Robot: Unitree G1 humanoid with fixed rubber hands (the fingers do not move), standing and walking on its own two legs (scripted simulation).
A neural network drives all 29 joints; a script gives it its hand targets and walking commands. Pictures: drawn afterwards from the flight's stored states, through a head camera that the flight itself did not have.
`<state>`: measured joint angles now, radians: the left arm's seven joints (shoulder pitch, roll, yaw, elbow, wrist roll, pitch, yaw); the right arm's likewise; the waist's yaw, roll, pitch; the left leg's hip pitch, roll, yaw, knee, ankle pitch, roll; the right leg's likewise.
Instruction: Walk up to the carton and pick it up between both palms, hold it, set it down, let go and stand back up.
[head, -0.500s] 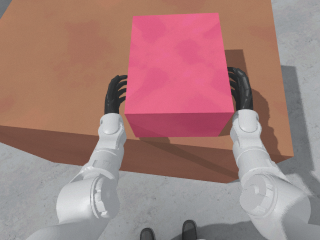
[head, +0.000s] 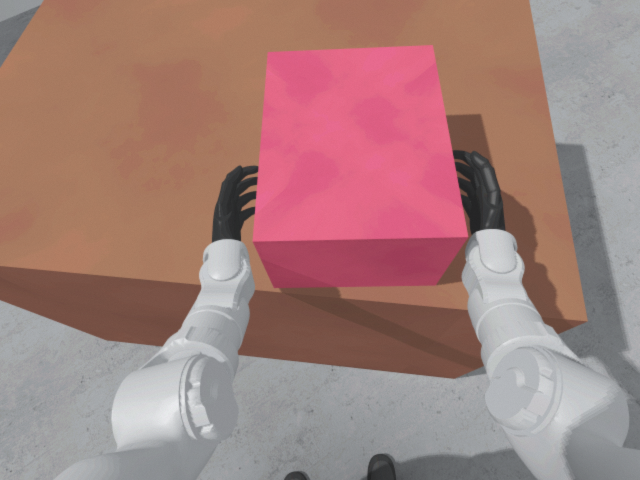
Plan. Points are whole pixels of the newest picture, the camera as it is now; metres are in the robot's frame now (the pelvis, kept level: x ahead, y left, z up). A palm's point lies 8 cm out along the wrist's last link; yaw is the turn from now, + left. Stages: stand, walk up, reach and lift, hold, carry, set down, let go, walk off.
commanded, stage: set down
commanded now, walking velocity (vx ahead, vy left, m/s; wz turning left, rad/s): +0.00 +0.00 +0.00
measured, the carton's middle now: (351, 169) +0.53 -0.04 -0.02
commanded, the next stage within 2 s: none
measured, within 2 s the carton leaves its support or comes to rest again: neither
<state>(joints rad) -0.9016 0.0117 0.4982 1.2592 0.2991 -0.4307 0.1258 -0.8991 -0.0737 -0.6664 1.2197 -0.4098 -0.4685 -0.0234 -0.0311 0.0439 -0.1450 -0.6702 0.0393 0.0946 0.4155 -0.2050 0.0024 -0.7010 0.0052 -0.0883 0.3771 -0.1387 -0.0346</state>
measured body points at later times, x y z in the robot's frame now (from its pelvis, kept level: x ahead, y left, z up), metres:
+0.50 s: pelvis -0.02 +0.00 -0.01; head +0.13 -0.01 +0.41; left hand +0.45 +0.13 -0.01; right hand +0.45 -0.20 +0.00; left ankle -0.04 +0.11 -0.73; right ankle -0.01 -0.10 -0.73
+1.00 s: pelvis -0.04 +0.00 -0.03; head +0.11 -0.02 +0.40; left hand +0.45 +0.13 +0.00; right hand +0.44 -0.20 +0.00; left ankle -0.04 +0.12 -0.73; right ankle -0.01 -0.10 -0.73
